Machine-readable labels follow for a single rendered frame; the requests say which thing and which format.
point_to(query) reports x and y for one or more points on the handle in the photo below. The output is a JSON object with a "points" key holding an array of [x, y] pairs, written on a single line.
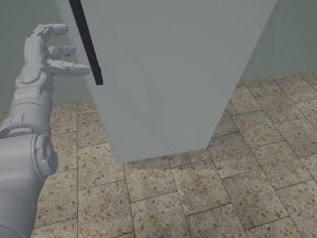
{"points": [[83, 30]]}

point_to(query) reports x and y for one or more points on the robot left hand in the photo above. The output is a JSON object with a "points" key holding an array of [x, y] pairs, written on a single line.
{"points": [[36, 50]]}

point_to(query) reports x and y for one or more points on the fridge door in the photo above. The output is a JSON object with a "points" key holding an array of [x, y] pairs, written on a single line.
{"points": [[169, 67]]}

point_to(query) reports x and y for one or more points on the left robot upper arm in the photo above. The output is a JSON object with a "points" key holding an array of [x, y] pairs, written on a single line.
{"points": [[26, 162]]}

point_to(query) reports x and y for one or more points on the robot left forearm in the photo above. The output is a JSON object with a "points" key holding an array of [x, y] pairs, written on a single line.
{"points": [[32, 105]]}

